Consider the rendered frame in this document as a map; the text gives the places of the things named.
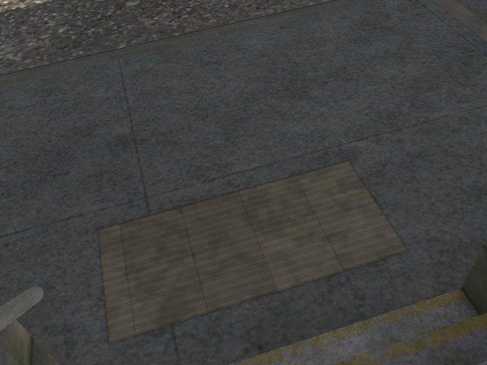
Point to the stairs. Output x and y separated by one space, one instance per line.
443 330

